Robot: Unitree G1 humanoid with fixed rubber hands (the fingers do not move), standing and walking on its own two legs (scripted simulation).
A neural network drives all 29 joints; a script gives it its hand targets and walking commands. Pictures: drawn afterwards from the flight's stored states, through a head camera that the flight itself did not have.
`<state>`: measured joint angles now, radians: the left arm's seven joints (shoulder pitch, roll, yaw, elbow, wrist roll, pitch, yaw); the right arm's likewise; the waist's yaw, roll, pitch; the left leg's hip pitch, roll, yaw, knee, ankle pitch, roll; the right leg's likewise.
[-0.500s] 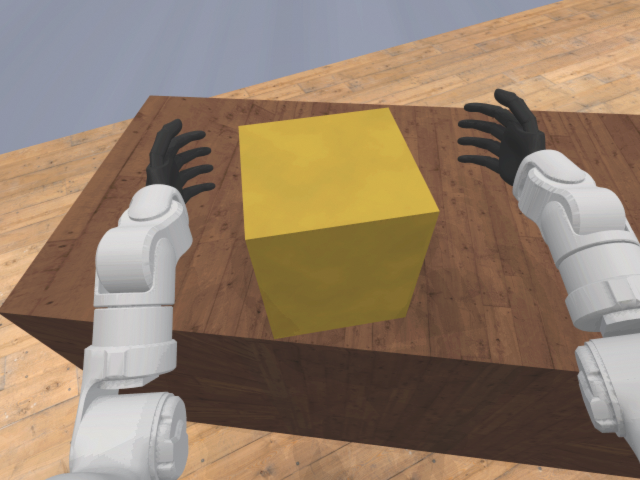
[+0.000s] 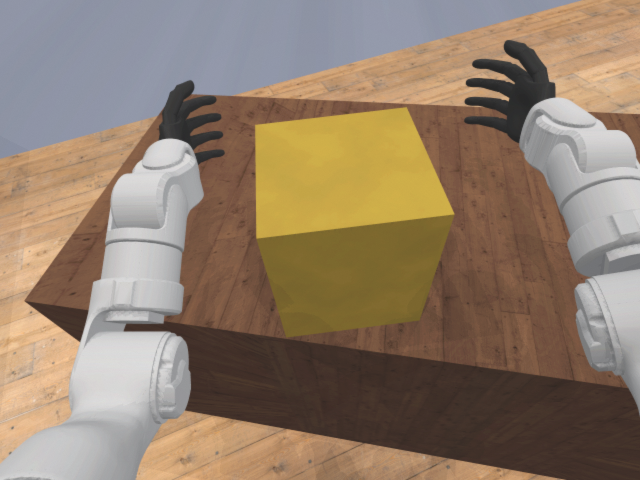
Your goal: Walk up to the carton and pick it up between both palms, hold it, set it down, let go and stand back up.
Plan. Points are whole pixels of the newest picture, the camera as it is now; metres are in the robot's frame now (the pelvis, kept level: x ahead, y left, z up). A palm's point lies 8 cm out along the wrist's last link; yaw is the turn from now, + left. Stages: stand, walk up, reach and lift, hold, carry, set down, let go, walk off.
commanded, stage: reach and lift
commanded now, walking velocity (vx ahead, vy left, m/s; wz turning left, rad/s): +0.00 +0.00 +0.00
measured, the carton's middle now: (342, 229) +0.44 +0.07 +0.03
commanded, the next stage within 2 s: none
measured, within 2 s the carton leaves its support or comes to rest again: neither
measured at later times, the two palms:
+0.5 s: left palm (219, 218) +0.40 +0.23 +0.08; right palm (474, 192) +0.48 -0.10 +0.09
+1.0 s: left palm (231, 224) +0.40 +0.22 +0.07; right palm (469, 192) +0.49 -0.10 +0.09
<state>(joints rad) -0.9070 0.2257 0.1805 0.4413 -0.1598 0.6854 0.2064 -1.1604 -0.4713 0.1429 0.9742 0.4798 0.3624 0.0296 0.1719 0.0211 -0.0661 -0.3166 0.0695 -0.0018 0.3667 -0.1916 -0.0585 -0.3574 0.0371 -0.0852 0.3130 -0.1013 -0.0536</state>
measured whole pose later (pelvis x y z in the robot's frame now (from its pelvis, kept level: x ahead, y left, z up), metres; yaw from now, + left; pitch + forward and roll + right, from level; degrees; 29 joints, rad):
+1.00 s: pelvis +0.00 +0.01 -0.01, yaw -2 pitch +16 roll -1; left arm -0.76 0.00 0.24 0.84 0.02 0.00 0.19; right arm -1.01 -0.27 0.02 1.24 0.24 -0.09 0.02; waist 0.20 0.00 -0.15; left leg -0.50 0.07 0.02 0.43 -0.21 -0.05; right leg -0.52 0.04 -0.06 0.32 -0.09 -0.04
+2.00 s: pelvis +0.02 +0.01 +0.00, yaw -1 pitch +9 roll -1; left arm -0.67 -0.16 0.52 0.65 0.34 0.01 0.12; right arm -0.86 -0.06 -0.37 1.11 -0.21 -0.21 0.03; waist 0.14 -0.01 -0.04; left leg -0.28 0.06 0.03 0.34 -0.21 -0.04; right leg -0.33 0.03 -0.06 0.28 -0.11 -0.04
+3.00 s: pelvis +0.01 +0.01 +0.00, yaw +0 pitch +12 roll -1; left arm -0.69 -0.14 0.49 0.79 0.25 -0.17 0.15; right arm -0.89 -0.12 -0.28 1.26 -0.25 -0.44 -0.06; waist 0.14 -0.01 -0.11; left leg -0.38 0.06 0.00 0.34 -0.17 -0.05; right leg -0.39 0.03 -0.09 0.24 -0.06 -0.04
